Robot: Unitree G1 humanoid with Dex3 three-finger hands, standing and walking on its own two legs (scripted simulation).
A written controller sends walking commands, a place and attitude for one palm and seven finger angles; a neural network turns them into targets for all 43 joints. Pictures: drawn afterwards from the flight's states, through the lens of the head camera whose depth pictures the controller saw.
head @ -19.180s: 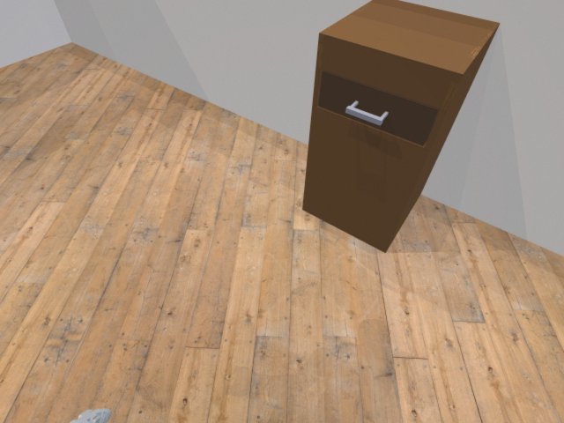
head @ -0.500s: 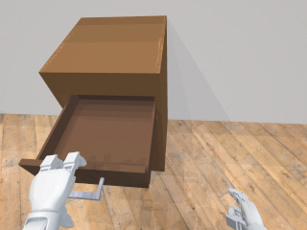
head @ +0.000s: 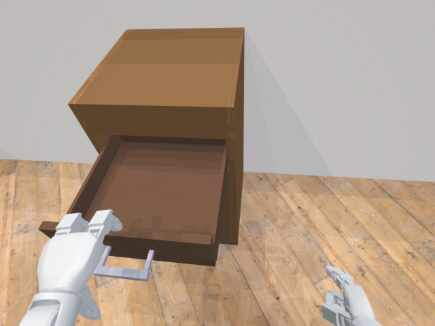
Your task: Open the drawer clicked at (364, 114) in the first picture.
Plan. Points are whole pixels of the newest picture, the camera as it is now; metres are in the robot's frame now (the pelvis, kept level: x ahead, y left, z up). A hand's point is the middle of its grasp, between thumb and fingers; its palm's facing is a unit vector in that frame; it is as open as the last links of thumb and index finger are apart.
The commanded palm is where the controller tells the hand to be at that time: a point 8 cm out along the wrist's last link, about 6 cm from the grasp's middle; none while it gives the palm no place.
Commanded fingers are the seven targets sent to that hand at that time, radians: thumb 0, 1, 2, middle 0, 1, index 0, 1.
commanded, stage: draw the hand back to the body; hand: left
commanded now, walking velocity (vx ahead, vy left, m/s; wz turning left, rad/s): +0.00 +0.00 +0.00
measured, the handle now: (125, 263) +0.25 +0.26 -0.11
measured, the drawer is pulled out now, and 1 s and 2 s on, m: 0.30 0.30 0.30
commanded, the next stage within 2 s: step back with the hand held close in 1.62 s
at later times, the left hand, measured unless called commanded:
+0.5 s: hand (68, 265) +0.18 +0.26 +0.07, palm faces +0.03 -0.08 -1.00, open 13.8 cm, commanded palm +0.16 +0.27 +0.13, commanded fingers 0.00 -0.50 0.30 -0.30 -1.20 -0.30 -1.20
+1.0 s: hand (58, 232) +0.20 +0.24 +0.16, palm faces +0.36 -0.85 -0.39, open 12.3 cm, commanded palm +0.15 +0.29 +0.17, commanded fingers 0.00 0.20 0.60 -0.25 -0.75 -0.25 -0.75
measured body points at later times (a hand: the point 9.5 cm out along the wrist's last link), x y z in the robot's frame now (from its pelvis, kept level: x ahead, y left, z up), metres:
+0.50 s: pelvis +0.01 +0.01 +0.01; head +0.03 -0.02 +0.46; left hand +0.17 +0.27 +0.13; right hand +0.21 -0.20 -0.09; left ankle -0.04 +0.12 -0.72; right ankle +0.01 -0.09 -0.72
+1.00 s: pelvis +0.02 +0.01 +0.02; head +0.01 +0.00 +0.47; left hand +0.17 +0.29 +0.18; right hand +0.21 -0.19 -0.06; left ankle -0.04 +0.12 -0.72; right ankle +0.01 -0.09 -0.72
